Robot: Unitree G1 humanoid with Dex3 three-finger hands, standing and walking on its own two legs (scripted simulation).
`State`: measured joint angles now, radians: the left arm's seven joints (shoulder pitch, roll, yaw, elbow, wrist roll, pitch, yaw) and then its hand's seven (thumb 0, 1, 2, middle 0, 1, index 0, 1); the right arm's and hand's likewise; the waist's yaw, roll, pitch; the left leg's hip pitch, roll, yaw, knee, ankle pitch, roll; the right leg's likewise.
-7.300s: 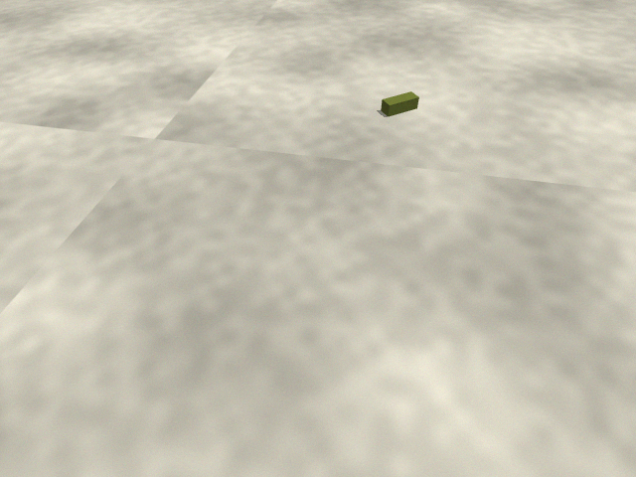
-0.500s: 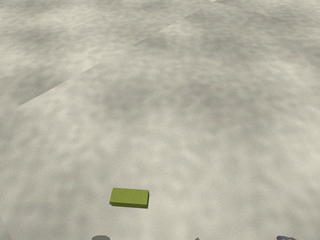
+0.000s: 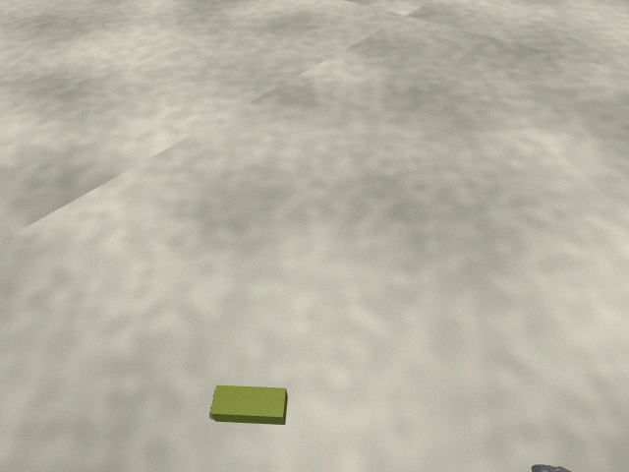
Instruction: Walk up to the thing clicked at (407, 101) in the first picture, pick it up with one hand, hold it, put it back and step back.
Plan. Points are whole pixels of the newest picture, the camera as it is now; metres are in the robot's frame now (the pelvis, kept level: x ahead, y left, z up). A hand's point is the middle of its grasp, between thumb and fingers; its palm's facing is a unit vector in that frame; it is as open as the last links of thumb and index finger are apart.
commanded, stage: walk up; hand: left
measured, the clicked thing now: (250, 404) +0.46 +0.24 -0.74
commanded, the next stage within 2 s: stand in 0.60 s
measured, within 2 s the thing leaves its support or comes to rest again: neither
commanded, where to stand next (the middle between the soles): +0.05 +0.01 m, yaw -2 degrees
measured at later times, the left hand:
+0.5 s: hand out of the picture +0.10 +0.25 -0.15, palm faces -0.04 -0.93 -0.36, open 7.4 cm
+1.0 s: hand out of the picture +0.11 +0.24 -0.15, palm faces -0.03 -0.94 -0.33, open 7.4 cm
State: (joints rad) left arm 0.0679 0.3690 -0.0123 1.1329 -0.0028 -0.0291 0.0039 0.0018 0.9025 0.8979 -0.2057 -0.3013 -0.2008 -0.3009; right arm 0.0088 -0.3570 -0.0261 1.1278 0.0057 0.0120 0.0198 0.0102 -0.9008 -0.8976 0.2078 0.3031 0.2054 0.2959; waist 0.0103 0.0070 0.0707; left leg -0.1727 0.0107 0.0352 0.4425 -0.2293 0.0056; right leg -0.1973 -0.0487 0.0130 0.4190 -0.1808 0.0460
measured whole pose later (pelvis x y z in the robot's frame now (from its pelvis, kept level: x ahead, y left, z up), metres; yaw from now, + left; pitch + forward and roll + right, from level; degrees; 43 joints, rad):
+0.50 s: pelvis +0.00 +0.00 +0.00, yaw -1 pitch -2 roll +0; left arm 0.08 0.35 0.01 1.14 0.01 -0.02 0.00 0.00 0.90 0.90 -0.21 -0.30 -0.20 -0.30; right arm 0.08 -0.36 -0.04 1.16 0.00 0.02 0.02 0.01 -0.90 -0.90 0.21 0.30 0.20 0.30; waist -0.01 0.01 0.06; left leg -0.13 0.02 0.05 0.36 -0.20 0.00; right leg -0.17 -0.04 0.03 0.36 -0.15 0.04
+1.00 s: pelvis +0.02 -0.01 +0.01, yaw -1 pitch -2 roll +0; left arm 0.09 0.35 0.00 1.13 0.01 -0.01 -0.01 0.00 0.90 0.90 -0.21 -0.30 -0.20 -0.30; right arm 0.07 -0.34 -0.02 1.15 -0.01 -0.01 0.01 0.01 -0.90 -0.90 0.21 0.30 0.21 0.30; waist -0.01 -0.01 0.04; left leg -0.09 0.02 0.04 0.32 -0.19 -0.01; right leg -0.13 -0.04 0.02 0.32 -0.15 0.04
